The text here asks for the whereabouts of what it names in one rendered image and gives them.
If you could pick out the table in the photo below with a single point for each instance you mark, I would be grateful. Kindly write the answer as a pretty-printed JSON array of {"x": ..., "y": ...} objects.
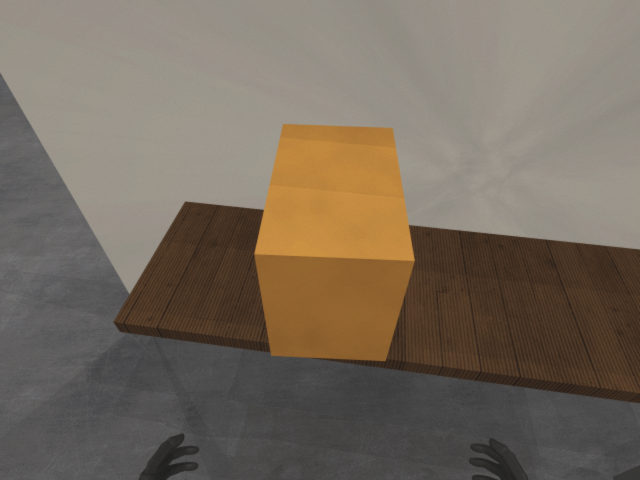
[{"x": 534, "y": 313}]

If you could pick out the carton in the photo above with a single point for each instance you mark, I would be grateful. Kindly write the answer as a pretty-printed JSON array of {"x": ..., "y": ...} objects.
[{"x": 334, "y": 253}]

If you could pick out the left robot hand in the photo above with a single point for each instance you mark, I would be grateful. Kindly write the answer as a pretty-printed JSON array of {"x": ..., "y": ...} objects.
[{"x": 158, "y": 467}]

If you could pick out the right robot hand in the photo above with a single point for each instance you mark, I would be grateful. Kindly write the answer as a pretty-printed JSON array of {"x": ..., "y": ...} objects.
[{"x": 508, "y": 467}]

